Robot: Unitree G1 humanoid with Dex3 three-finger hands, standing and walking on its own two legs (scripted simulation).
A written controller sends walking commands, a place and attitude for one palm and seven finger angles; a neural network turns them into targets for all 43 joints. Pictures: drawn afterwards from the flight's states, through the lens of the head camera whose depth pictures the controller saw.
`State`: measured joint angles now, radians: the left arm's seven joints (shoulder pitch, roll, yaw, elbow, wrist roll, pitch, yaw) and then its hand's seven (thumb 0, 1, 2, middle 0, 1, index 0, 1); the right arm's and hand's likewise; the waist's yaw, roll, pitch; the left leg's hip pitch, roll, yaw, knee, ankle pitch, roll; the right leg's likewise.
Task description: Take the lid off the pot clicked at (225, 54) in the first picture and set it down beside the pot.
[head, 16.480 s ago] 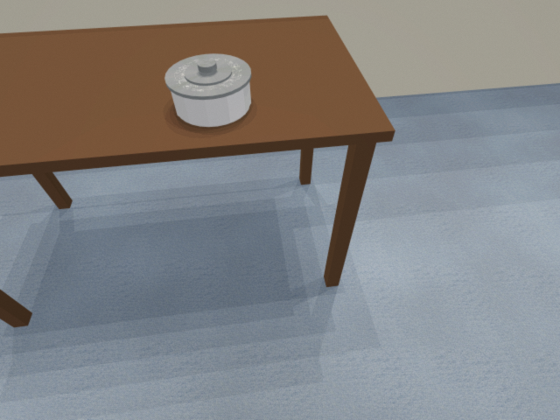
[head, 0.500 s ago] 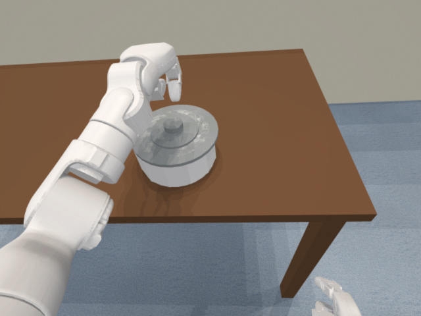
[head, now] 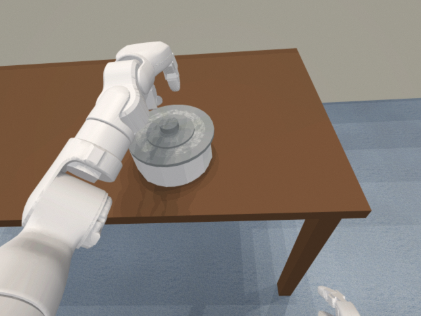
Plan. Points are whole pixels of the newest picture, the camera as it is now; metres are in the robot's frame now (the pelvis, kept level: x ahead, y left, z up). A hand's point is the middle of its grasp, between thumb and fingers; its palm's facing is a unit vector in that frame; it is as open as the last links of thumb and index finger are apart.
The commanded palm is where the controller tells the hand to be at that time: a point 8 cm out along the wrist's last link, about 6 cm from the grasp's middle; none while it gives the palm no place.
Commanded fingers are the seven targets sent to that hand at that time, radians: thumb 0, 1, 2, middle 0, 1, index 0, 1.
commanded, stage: raise the empty hand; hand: left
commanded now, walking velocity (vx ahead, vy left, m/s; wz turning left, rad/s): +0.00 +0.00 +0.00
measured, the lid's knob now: (169, 125) +0.48 +0.09 +0.11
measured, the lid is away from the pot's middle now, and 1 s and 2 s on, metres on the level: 0.01 0.01 0.01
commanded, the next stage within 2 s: draw the hand back to the body in 0.72 s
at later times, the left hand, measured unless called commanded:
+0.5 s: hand (145, 73) +0.46 +0.11 +0.25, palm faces -0.15 -0.03 -0.99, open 9.6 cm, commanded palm +0.44 +0.11 +0.31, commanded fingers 0.00 -0.21 1.32 -0.78 -0.19 -0.83 -0.21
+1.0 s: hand (132, 65) +0.45 +0.12 +0.27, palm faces -0.10 -0.07 -0.99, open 9.6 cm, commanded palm +0.40 +0.13 +0.33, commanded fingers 0.00 -0.21 1.32 -0.78 -0.19 -0.83 -0.21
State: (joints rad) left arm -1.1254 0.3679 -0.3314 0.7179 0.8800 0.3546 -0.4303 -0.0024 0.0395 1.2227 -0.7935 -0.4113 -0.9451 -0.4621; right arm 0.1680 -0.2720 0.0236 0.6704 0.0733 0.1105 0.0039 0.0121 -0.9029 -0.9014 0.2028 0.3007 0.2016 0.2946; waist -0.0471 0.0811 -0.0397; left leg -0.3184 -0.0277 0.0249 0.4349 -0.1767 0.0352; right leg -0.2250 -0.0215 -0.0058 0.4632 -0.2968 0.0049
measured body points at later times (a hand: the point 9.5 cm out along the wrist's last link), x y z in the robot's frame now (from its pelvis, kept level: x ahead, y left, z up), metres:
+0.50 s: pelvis +0.00 +0.00 +0.00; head +0.01 -0.03 +0.45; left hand +0.46 +0.11 +0.30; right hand +0.15 -0.24 -0.12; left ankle +0.03 +0.10 -0.74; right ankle -0.04 -0.12 -0.74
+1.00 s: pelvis +0.00 +0.01 +0.00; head +0.00 -0.03 +0.45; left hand +0.45 +0.12 +0.32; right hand +0.15 -0.24 -0.12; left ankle +0.03 +0.10 -0.74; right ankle -0.04 -0.12 -0.74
